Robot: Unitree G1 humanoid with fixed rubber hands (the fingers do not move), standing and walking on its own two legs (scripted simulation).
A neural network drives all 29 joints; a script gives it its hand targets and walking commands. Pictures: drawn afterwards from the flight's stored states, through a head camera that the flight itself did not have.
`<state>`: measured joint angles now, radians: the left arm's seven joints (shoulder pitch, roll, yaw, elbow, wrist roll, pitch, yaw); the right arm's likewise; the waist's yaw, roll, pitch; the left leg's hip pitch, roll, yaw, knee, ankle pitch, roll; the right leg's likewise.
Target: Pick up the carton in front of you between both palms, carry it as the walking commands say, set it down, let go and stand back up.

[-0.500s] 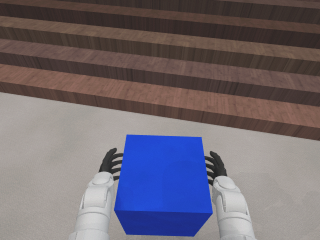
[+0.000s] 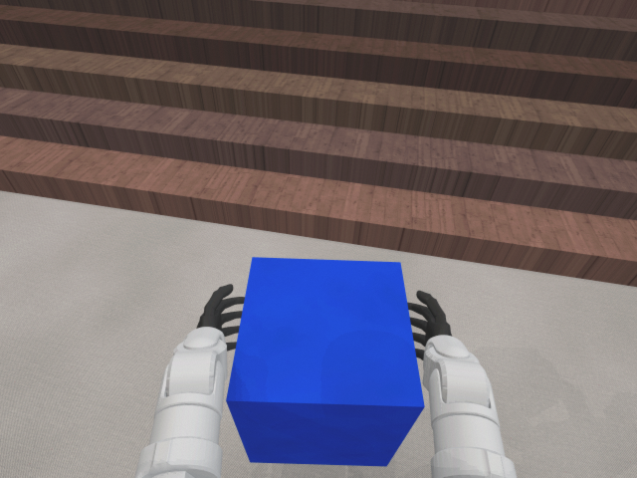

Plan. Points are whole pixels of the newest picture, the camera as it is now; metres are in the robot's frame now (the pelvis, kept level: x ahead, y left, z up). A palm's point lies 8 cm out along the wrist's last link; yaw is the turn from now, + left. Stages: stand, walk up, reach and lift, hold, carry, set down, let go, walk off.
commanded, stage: reach and lift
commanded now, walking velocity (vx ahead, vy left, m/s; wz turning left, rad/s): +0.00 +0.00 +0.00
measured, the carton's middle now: (322, 366) +0.31 +0.00 -0.04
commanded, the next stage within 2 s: hold in 0.54 s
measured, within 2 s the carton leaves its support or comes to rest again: neither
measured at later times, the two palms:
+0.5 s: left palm (210, 331) +0.30 +0.15 +0.04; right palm (437, 339) +0.30 -0.15 +0.04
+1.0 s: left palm (206, 331) +0.29 +0.15 +0.06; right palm (442, 338) +0.29 -0.15 +0.06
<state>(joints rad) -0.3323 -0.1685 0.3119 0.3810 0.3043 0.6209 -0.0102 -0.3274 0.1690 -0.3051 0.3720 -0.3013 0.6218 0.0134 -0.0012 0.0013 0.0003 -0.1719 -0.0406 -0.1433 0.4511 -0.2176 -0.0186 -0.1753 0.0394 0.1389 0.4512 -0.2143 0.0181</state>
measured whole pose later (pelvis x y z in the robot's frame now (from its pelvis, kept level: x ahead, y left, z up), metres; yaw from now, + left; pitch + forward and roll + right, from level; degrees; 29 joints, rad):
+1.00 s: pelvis +0.00 +0.00 +0.00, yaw +0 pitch -7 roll +0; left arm -0.29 -0.16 0.25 0.25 0.29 0.76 -0.01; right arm -0.29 0.16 -0.24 0.25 -0.29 0.76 0.01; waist 0.00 0.00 0.02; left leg -0.05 -0.03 -0.14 0.37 -0.19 -0.02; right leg -0.06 0.03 0.13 0.37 -0.19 0.01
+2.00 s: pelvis +0.15 -0.01 -0.01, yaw -2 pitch +6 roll +0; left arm -0.12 -0.13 0.14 -0.30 0.09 1.15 0.09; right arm -0.15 0.13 -0.07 -0.26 -0.12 1.14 -0.10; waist 0.00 0.02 -0.17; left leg -0.18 0.05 0.11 0.46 -0.38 -0.01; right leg -0.41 -0.03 -0.11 0.80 -0.54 0.00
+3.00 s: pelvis +0.80 -0.02 -0.03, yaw +1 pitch +2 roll -1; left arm -0.23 -0.14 0.12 -0.49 0.08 1.24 0.11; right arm -0.23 0.13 -0.12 -0.49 -0.09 1.24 -0.10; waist 0.00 0.03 -0.07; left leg 0.09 0.06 0.20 0.44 -0.52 -0.02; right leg -0.49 -0.04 -0.24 0.51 -0.07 -0.06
